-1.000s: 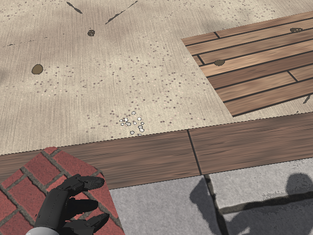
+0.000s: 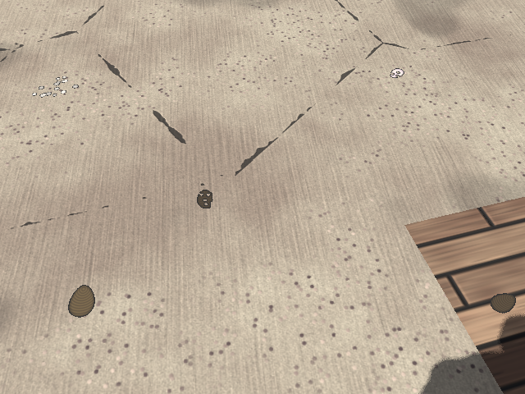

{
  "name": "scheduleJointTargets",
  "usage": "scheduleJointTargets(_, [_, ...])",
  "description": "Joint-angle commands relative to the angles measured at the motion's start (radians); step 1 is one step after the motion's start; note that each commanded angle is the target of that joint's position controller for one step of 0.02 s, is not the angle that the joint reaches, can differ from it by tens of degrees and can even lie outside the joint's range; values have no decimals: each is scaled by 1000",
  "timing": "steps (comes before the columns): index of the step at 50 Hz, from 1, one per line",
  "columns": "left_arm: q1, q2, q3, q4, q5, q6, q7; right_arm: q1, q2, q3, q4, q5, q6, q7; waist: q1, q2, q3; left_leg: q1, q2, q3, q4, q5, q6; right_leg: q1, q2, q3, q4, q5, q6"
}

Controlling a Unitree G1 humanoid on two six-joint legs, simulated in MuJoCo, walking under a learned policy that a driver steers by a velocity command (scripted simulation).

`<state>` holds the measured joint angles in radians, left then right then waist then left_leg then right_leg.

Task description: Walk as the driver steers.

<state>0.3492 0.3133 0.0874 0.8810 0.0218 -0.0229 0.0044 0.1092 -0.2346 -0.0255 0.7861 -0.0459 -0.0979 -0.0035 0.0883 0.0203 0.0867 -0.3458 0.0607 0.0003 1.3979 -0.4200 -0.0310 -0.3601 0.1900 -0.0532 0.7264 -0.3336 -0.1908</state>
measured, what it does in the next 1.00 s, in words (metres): goes down, turning left: left foot 0.13 m lower, then right foot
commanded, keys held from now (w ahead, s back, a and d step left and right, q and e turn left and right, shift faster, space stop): w+q+shift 0.34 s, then q+shift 0.18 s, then shift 0.32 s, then e+shift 0.16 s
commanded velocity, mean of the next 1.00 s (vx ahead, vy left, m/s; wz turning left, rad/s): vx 0.56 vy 0.00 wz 0.33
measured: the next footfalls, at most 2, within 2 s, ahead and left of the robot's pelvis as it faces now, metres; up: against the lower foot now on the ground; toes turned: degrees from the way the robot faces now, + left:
left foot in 0.30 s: +0.37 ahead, +0.13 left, -0.13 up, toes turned +8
right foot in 0.58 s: +0.76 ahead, +0.03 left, -0.13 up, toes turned +27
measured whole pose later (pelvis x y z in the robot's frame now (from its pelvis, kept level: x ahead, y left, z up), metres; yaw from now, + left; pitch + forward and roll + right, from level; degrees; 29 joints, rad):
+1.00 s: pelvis +0.63 +0.13 -0.10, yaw +23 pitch +1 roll -2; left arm 0.23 0.28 0.06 0.86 -0.03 0.00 0.02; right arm 0.10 -0.23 -0.03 0.73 -0.03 0.02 -0.03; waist 0.05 -0.02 0.00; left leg -0.37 0.03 -0.01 0.55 -0.21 0.02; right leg -0.46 0.03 0.02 0.83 -0.45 0.02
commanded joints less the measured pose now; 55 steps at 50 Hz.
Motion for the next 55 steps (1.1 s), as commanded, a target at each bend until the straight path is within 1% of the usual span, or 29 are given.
scheduleJointTargets(1, [-105, 177, 35, -85, 11, -72, 44, -27, -177, -32, -102, -41, 14, 27, -119, 72, -11, -184, 73, -61, -291, -11, -12, -15, -356, 631, -476, -49, -104])
scheduleJointTargets(3, [-90, 151, 38, -33, 19, -121, 18, 23, -122, -22, -57, -9, 44, 48, -121, 39, -51, 29, 33, 38, -319, 304, -12, -117, -316, 471, -474, -52, -72])
scheduleJointTargets(4, [-52, 114, 30, -10, -4, -153, 27, -58, -143, -29, -83, 23, 28, 55, -87, 47, 8, -72, 54, -15, -487, 534, 12, -76, -261, 369, -447, -167, -18])
scheduleJointTargets(6, [-30, 71, 17, 38, -13, -178, 34, -83, -64, -3, -67, 16, 2, 93, -64, 56, 16, 148, -4, 49, -723, 819, 29, -177, -181, 191, -428, -227, 38])
scheduleJointTargets(8, [-20, 43, 9, 67, -11, -161, 43, -31, -74, -7, -16, 29, 7, 108, -63, 1, -4, 246, -47, 81, -743, 910, 59, -142, -188, 109, -338, -161, 71])
scheduleJointTargets(11, [67, 36, -1, 103, 8, -133, 59, -75, -109, -20, -12, -10, 8, 100, -18, -10, 84, 59, -76, 113, -895, 793, 96, 118, -228, 59, -135, 78, 85])
scheduleJointTargets(13, [1, 64, 1, 92, 8, -116, 68, 211, -146, -43, 84, -19, 17, 77, -153, 21, -22, 203, -70, 91, -1048, 796, 160, 186, -226, -16, 296, 422, 99])
scheduleJointTargets(14, [-123, 91, 12, 68, -16, -103, 57, 452, -160, -61, 156, -6, 29, 69, -309, 54, -98, 418, 1, 17, -1150, 890, 272, 34, -160, -87, 770, 318, 118])
scheduleJointTargets(15, [-240, 53, 1, 11, 6, -104, 26, 537, -167, -66, 187, 17, 42, 71, -350, 129, -85, 593, 12, -18, -1067, 786, 272, -262, -90, -97, 997, -183, 98])
scheduleJointTargets(16, [-159, -22, -26, -69, 9, -119, 15, 530, -216, -66, 182, 4, 35, 73, -204, 170, -114, 793, 125, -197, -818, 945, 283, -567, -161, 53, 956, -175, 83])
scheduleJointTargets(18, [-163, -12, -49, -98, 50, -128, 14, 476, -175, -71, 162, 17, 32, 37, -162, -42, -124, 789, 215, -478, -914, 810, 382, -752, -241, 127, 792, -42, 122])
scheduleJointTargets(19, [-185, 9, -50, -145, 41, -108, 8, 277, -301, -104, 101, 5, 31, -17, -79, 119, -134, 605, 364, -788, -1060, 408, 481, -728, -291, 219, 689, -77, 187])
scheduleJointTargets(20, [-258, 92, -31, -130, 55, -96, 7, 238, -227, -82, 77, 0, 21, -26, -78, -96, -25, 424, 365, -802, -1103, 549, 491, -691, -325, 220, 624, -81, 250])
scheduleJointTargets(22, [-329, 68, -44, -167, 27, -79, -3, 274, -189, -67, 96, 23, 19, -18, -53, -184, 58, 111, 219, -562, -1070, 948, 420, -428, -311, 131, 320, -19, 291])
scheduleJointTargets(23, [-368, 26, -61, -184, 16, -76, -11, 289, -193, -69, 91, 34, 20, -13, -81, -135, 44, -8, 99, -425, -1087, 943, 344, -225, -265, 80, 142, 83, 270])
scheduleJointTargets(24, [-419, 20, -50, -192, -42, -108, 2, 191, -208, -82, 38, 96, 11, -29, -88, -43, -8, -70, -12, -414, -1052, 795, 283, -104, -183, 102, 4, 157, 256])
scheduleJointTargets(26, [-359, 14, -36, -191, -42, -124, 2, 271, -198, -83, 74, 90, 17, -32, -80, -4, -104, -110, -83, -374, -1001, 704, 192, 190, -76, 52, -169, 429, 239])
scheduleJointTargets(28, [-186, 29, -13, -164, -23, -111, 20, 266, -179, -79, 81, 98, 20, -31, 16, 3, -234, -75, -160, -289, -768, 801, 92, 444, -80, 45, -273, 639, 209])
scheduleJointTargets(29, [-42, 52, -5, -141, -3, -99, 30, 224, -144, -69, 62, 87, 19, -28, 96, 20, -313, -149, -197, -257, -530, 645, 35, 621, -185, 123, -224, 787, 160])
scheduleJointTargets(30, [60, 100, -15, -124, 19, -83, 31, 295, -25, -36, 37, 63, 26, -31, 69, -199, -484, -226, -292, -176, -129, -264, -8, 781, -513, 425, -115, 1352, 12])
scheduleJointTargets(31, [57, 91, -23, -128, 22, -84, 9, 442, -43, -23, 8, 98, 32, -26, 5, -300, -651, -297, -248, -249, 86, -334, -21, 849, -694, 736, -145, 1290, -141])
scheduleJointTargets(33, [-138, 20, -27, -164, -21, -68, 5, 338, -95, -35, -3, 94, 70, -31, -18, -148, -396, -432, -125, -145, 64, -199, -46, 617, -567, 560, -217, 915, -107])
scheduleJointTargets(36, [-253, 24, -35, -158, -5, -43, 8, 275, -84, -47, -23, 71, 104, -34, -110, -85, -165, -282, -59, -95, -122, -136, -34, 153, -467, 397, -367, 747, -67])
scheduleJointTargets(41, [-291, 70, -10, -125, -22, -26, 11, 216, -57, -29, -34, 56, 88, -13, -133, -142, -271, 48, -56, -37, -622, 193, 0, 33, -405, 202, -403, 790, -48])
scheduleJointTargets(45, [-253, 1, -35, -84, -34, -21, 1, 141, -81, -34, -49, 17, 103, -9, -159, -89, -199, 300, -55, -34, -916, 413, 54, -130, -298, 199, -356, 238, 73])
scheduleJointTargets(47, [-150, -3, -36, -104, -36, -18, -5, 113, -263, -74, -100, -5, 122, -34, -105, 223, -214, 273, 299, -312, -1034, 473, 229, -212, -142, 95, -40, -222, 192])
scheduleJointTargets(48, [-188, 82, -9, -122, -52, -7, 8, 116, -269, -88, -95, -2, 125, -37, -148, 268, -199, 176, 340, -382, -1128, 257, 309, -234, -165, 71, 173, -260, 208])
scheduleJointTargets(51, [-112, 109, 30, -87, -51, 49, 44, -33, -149, -55, -117, 28, 99, -50, -80, 164, -125, 121, 257, -233, -1142, 229, 237, -313, -212, 106, 450, -143, 232])
scheduleJointTargets(55, [-133, 43, 22, -134, -48, 68, 41, -57, -125, -52, -95, 27, 93, -67, -76, 102, -146, 166, 236, -63, -1108, 394, 221, -310, -252, 63, 385, -17, 271])
Keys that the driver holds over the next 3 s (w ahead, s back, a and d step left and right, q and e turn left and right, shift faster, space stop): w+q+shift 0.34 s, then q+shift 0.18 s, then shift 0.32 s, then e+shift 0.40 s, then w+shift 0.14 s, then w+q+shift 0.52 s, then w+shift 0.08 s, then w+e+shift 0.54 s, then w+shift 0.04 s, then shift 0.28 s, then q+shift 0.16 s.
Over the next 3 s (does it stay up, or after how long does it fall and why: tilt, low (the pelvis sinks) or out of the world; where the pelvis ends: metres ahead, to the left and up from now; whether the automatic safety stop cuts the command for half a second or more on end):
stays up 1.90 0.53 -0.09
